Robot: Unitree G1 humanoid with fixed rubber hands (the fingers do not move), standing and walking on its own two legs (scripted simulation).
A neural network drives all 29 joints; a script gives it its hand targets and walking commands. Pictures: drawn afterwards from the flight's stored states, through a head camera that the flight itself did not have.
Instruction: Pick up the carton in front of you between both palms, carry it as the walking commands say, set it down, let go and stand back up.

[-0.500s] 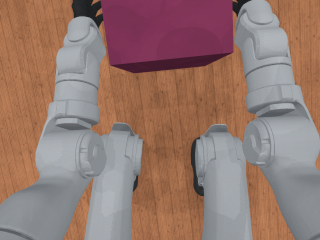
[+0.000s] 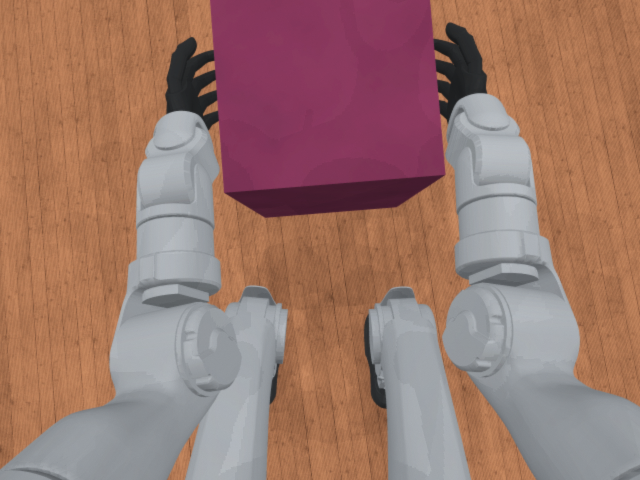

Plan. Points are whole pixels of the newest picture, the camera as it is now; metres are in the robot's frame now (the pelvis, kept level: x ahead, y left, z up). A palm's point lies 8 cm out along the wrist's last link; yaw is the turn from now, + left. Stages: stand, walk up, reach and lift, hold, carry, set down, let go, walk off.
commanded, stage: reach and lift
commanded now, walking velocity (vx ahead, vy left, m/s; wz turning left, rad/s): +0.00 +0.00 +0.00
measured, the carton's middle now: (325, 124) +0.52 +0.00 -0.13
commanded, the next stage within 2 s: none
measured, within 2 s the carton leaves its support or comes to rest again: neither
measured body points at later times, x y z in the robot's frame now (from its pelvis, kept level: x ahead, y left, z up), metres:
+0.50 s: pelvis +0.05 +0.00 +0.14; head +0.20 -0.01 +0.56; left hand +0.46 +0.15 +0.10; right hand +0.47 -0.15 +0.10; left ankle +0.11 +0.13 -0.47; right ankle +0.11 -0.13 -0.47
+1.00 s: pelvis +0.09 +0.00 +0.25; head +0.12 +0.00 +0.70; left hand +0.42 +0.15 +0.25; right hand +0.42 -0.15 +0.25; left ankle +0.11 +0.13 -0.47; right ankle +0.11 -0.13 -0.47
